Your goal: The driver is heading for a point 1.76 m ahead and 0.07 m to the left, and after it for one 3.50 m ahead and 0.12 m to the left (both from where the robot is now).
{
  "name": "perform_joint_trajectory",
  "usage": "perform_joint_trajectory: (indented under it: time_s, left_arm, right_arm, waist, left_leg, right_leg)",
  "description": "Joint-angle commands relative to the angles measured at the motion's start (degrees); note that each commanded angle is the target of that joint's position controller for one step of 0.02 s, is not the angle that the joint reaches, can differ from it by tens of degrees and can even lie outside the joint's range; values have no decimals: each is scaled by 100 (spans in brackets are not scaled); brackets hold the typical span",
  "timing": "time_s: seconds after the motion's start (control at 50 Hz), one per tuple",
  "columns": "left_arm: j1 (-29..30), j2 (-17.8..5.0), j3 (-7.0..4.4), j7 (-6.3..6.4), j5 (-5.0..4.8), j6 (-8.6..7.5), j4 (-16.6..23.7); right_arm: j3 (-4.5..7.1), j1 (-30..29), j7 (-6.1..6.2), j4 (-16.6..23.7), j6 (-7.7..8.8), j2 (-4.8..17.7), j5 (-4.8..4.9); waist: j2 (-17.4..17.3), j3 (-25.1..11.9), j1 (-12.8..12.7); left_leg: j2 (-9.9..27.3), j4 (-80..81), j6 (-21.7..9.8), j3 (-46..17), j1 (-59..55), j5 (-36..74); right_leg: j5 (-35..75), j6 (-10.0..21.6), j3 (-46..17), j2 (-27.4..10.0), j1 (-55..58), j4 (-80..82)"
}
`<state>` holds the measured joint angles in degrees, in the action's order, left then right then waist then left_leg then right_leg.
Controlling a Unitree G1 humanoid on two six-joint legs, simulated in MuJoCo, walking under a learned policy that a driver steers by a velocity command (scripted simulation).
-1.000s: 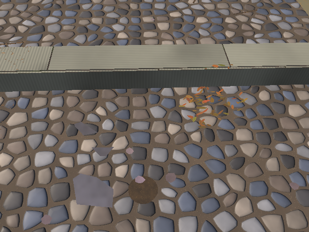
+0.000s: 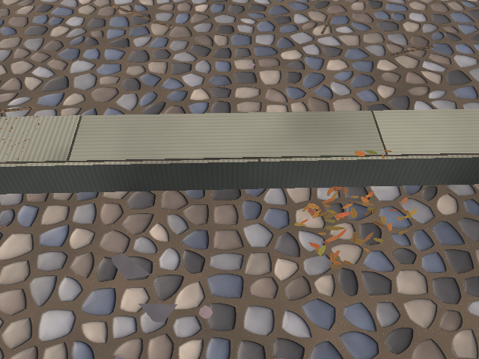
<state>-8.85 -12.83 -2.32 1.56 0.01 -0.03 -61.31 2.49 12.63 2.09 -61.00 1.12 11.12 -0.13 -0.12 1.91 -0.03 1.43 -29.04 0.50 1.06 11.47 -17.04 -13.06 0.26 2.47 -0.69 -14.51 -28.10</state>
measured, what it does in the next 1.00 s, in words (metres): stands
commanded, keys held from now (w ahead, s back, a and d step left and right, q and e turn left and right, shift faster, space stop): no key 1.00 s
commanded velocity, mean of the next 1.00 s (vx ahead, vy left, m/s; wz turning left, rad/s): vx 0.00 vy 0.00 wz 0.00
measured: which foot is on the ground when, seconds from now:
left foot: down 0.00-1.00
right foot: down 0.00-1.00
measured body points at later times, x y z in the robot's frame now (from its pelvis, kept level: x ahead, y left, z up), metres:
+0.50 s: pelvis +0.01 +0.00 +0.00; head +0.02 +0.00 +0.45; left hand +0.06 +0.25 -0.15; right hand +0.03 -0.24 -0.15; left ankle -0.02 +0.12 -0.74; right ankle +0.02 -0.12 -0.74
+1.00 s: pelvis +0.00 +0.00 +0.00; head +0.02 +0.00 +0.45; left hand +0.03 +0.24 -0.16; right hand +0.00 -0.23 -0.16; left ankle -0.02 +0.12 -0.74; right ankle +0.02 -0.12 -0.74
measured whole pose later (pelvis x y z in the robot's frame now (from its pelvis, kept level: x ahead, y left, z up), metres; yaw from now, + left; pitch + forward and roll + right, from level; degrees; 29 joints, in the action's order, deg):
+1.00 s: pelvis +0.00 +0.00 +0.00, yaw +0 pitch -1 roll +0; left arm -11.9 -10.7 -1.7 2.4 -0.2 0.4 -65.1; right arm 1.3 16.3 2.5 -63.5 0.6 10.0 -0.1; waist 0.0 1.9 -0.2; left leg 1.0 -27.7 0.3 1.7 10.0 -16.8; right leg -13.5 -0.1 1.9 -1.2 -13.9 -28.2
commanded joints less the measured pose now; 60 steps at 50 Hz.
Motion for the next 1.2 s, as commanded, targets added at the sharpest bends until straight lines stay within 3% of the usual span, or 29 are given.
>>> perform_joint_trajectory:
  time_s: [0.02, 0.64, 1.2]
  left_arm:
    - [-42, -531, -82, 33, -10, -19, 135]
    - [-224, -425, -62, 94, -8, 26, -227]
    - [-618, -292, 0, 107, -23, 7, -253]
  right_arm:
    - [106, 235, 17, 117, 12, 648, 3]
    - [6, 434, 56, -125, -41, 490, -8]
    - [-64, 853, 60, -154, -25, 357, 11]
  waist:
    - [4, -319, 7]
    - [1, 42, -21]
    - [-1, 97, -19]
  left_leg:
    - [214, 445, -178, -168, 112, 1516]
    - [84, 707, -134, -49, 261, 603]
    - [57, 691, -135, -32, 324, 644]
  right_leg:
    - [1357, 197, -195, -211, 476, 224]
    - [613, 120, -199, -196, 374, 423]
    - [655, 123, -197, -175, 310, 400]
Keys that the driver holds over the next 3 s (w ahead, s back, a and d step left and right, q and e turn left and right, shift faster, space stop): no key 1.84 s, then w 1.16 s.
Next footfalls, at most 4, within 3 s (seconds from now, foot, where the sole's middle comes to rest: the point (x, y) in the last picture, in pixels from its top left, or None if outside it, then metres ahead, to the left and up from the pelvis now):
2.58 left None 0.48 0.10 -0.77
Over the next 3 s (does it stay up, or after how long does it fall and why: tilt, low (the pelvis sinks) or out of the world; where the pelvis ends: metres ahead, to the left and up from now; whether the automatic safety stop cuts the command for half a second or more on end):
stays up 0.52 0.01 0.01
